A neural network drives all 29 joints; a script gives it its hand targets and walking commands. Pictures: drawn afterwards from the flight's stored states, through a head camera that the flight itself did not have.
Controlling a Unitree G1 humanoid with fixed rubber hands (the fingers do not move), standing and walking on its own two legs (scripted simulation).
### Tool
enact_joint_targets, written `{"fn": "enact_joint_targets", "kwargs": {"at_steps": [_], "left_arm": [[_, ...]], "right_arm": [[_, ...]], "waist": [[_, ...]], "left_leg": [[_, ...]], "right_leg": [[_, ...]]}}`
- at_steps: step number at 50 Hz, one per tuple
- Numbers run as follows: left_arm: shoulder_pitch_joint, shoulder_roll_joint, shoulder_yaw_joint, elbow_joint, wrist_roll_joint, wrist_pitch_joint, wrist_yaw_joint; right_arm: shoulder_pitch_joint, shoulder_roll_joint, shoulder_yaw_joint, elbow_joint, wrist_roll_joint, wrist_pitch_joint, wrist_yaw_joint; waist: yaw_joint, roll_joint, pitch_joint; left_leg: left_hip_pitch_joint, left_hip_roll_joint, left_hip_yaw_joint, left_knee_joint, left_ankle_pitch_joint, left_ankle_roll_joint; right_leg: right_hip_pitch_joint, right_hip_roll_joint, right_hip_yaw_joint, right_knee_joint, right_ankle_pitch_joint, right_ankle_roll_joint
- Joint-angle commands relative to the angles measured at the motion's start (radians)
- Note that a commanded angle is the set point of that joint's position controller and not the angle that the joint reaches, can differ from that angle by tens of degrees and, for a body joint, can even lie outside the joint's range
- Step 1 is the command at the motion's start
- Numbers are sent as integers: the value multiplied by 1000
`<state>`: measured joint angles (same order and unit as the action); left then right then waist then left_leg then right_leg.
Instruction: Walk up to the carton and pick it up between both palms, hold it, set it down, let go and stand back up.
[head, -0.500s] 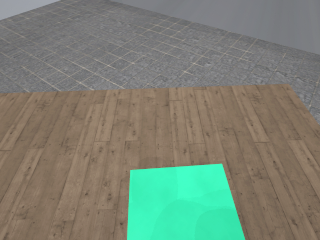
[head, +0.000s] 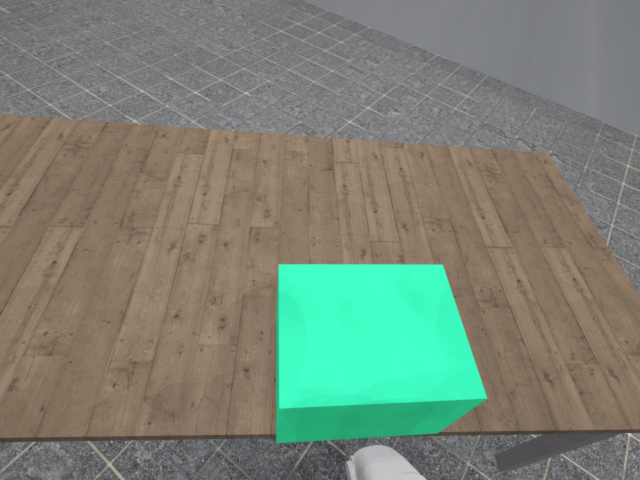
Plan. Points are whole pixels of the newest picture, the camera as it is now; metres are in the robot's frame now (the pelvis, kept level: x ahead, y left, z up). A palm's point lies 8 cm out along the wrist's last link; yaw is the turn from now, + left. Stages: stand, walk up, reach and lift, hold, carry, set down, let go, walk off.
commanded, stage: walk up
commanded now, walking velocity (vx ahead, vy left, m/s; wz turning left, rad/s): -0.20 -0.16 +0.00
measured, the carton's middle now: (361, 352) +0.30 -0.05 -0.05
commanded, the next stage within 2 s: stand in 1.30 s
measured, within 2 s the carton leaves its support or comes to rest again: neither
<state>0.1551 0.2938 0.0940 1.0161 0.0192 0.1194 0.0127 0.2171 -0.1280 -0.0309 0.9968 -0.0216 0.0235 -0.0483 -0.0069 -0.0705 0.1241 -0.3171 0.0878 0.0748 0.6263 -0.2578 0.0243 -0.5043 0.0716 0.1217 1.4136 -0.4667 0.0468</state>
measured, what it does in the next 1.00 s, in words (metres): walks backwards: right foot, then left foot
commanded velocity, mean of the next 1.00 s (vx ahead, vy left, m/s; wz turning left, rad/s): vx -0.02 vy -0.01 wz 0.00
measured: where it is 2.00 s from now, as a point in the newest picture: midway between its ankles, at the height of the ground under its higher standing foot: outside the picture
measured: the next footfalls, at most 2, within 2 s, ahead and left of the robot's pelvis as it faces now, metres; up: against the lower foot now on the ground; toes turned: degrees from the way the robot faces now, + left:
right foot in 0.24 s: -0.06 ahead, -0.16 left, +0.00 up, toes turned +1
left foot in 0.54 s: -0.08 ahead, +0.08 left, +0.00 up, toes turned +4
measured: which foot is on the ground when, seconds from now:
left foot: down 0.00-0.26, up 0.28-0.52, down 0.54-1.00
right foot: up 0.00-0.22, down 0.24-1.00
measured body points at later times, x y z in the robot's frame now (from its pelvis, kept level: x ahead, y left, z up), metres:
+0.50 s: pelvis -0.09 -0.06 +0.01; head -0.11 -0.09 +0.46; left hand -0.13 +0.12 -0.14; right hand -0.12 -0.28 -0.16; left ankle -0.11 +0.07 -0.72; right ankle -0.10 -0.16 -0.73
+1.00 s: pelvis -0.14 -0.06 +0.01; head -0.15 -0.06 +0.46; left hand -0.15 +0.14 -0.15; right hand -0.18 -0.25 -0.16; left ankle -0.12 +0.07 -0.73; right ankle -0.10 -0.16 -0.73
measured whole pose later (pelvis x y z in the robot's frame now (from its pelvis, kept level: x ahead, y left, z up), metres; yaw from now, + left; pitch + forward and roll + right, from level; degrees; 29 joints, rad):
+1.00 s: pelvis -0.14 -0.06 +0.01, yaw -1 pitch -3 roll +0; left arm 0.29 0.10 0.01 1.16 0.00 0.02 0.03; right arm 0.33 -0.06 0.00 1.19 -0.01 0.00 -0.04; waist 0.00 -0.01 0.02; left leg -0.18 0.02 0.00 0.43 -0.20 -0.02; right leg -0.22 0.03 0.00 0.42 -0.17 -0.03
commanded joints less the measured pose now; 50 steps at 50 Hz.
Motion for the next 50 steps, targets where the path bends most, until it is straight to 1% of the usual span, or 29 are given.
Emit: {"fn": "enact_joint_targets", "kwargs": {"at_steps": [1,2,3,4,5,6,7,10,11,12,13,14,15,16,18,20,21,24,26,27,28,29,31,32,34,39,47,49,50], "left_arm": [[91,46,9,-62,0,-3,-4],[89,44,7,-60,-2,-4,-9],[102,51,10,-68,-5,0,-7],[103,-8,-14,-75,-11,-15,-7],[129,3,-12,-65,-13,-22,-8],[131,2,-11,-57,-17,-25,-1],[172,-21,-25,-35,-8,-24,-2],[241,-10,-13,-1,-27,-33,6],[273,-32,-18,19,-18,-48,8],[263,-1,-21,25,-11,-69,15],[231,72,-18,11,-16,-86,8],[155,132,-20,-16,-8,-94,9],[42,74,-36,-36,-5,-107,15],[-35,7,-58,-49,-3,-122,19],[-30,-31,-59,-54,8,-143,22],[66,-52,-69,-30,4,-154,18],[96,-66,-73,-5,7,-158,19],[202,-46,-63,52,8,-154,28],[222,-70,-57,62,1,-149,24],[250,-77,-56,75,-3,-152,22],[291,-125,-72,90,-16,-155,19],[257,-135,-74,92,-18,-158,23],[226,-109,-65,93,-17,-151,28],[225,-105,-68,105,-16,-144,28],[226,-111,-73,112,-16,-133,23],[225,-114,-79,125,-17,-122,28],[206,-103,-76,129,-14,-108,25],[216,-99,-78,120,-16,-106,25],[222,-102,-75,125,-16,-109,25]], "right_arm": [[72,-283,-54,-62,4,-37,-10],[78,-271,-59,-55,0,-39,-8],[79,-283,-62,-66,1,-41,-9],[-30,-255,-58,-61,23,-28,-6],[-61,-236,-59,-80,21,-18,-6],[-71,-228,-62,-97,12,-11,0],[0,-199,-54,-80,5,-6,11],[8,-264,-91,-62,-6,21,17],[13,-251,-97,-42,-4,36,20],[94,-201,-80,-23,2,44,29],[117,-123,-69,-32,26,47,32],[50,-110,-64,-50,17,56,26],[68,-112,-55,-35,15,53,30],[115,-115,-52,6,23,47,42],[159,-95,-44,42,1,30,47],[146,-82,-32,58,-5,14,36],[133,-74,-19,50,-4,12,33],[139,-75,-14,79,16,1,15],[201,-90,-6,137,13,-15,9],[211,-103,-12,146,2,-25,3],[188,-99,-10,159,16,-28,8],[159,-69,-1,156,22,-32,13],[160,-35,7,172,17,-34,11],[154,-36,12,173,15,-31,8],[174,-37,8,179,16,-27,5],[195,-6,21,194,16,-26,6],[225,-3,15,183,13,-24,3],[219,-9,15,187,10,-25,6],[225,-8,14,181,15,-27,8]], "waist": [[8,281,-113],[7,281,-138],[3,289,-154],[66,391,-178],[56,442,-192],[32,423,-187],[11,407,-264],[31,368,-179],[39,266,-84],[4,98,-46],[-16,-192,-43],[17,-356,67],[-34,-297,149],[-84,-146,166],[-103,-133,92],[-55,-127,56],[-47,-167,48],[-13,-154,51],[-14,-28,-14],[-4,-10,-66],[27,63,-84],[9,117,-56],[11,143,-19],[11,141,22],[12,45,3],[10,121,14],[3,2,60],[17,104,70],[0,108,44]], "left_leg": [[80,267,-302,-273,406,126],[124,234,-278,-282,329,99],[126,271,-296,-290,315,127],[50,116,-129,-334,146,110],[32,89,-108,-349,45,104],[67,101,-145,-352,-2,118],[84,118,-208,-411,-269,122],[-15,168,-262,-420,-340,103],[-55,139,-235,-335,-319,80],[-111,60,-186,-195,-296,31],[-179,-72,-29,23,-313,-26],[-97,-107,-126,165,-301,-19],[4,-93,-163,246,-220,-12],[-19,-75,-155,231,-107,-13],[-42,-85,-127,234,-75,-16],[20,-62,-106,139,-92,-37],[35,-56,-113,82,-106,-43],[70,-66,-89,-214,-76,-56],[172,-33,-119,-337,53,-46],[242,22,-154,-322,145,-41],[231,-2,-140,-288,146,-32],[169,-7,-145,-307,147,-24],[124,-6,-143,-328,106,-24],[124,-8,-149,-339,105,-21],[130,-7,-144,-332,32,-16],[87,-13,-149,-332,-18,-14],[36,-20,-142,-321,-100,-15],[12,-18,-153,-339,-144,-8],[-4,-13,-167,-348,-153,-8]], "right_leg": [[-74,1,56,70,62,17],[-64,-6,55,45,80,17],[-59,-2,48,18,63,30],[73,-35,6,-188,50,24],[122,-21,-65,-297,26,33],[146,-30,-110,-409,-27,40],[224,-14,-150,-503,-128,21],[361,-40,-206,-829,-33,-33],[380,-60,-165,-1038,75,-51],[368,-136,-13,-1208,13,-66],[222,-387,334,-1348,-332,-113],[-127,-462,506,-1495,-553,-172],[-225,-408,407,-1501,-477,-169],[-97,-305,227,-1406,-257,-117],[69,-252,100,-1330,17,-111],[124,-255,89,-1290,129,-149],[156,-263,80,-1268,185,-165],[283,-264,112,-1215,247,-177],[325,-250,127,-1155,322,-143],[327,-240,100,-1113,464,-135],[331,-174,47,-1135,438,-108],[353,-168,14,-1124,420,-104],[346,-162,5,-1110,373,-107],[320,-163,2,-1108,360,-100],[286,-158,8,-1124,253,-98],[281,-152,8,-1138,192,-98],[190,-151,26,-1170,57,-93],[183,-139,19,-1155,67,-91],[220,-139,10,-1130,92,-94]]}}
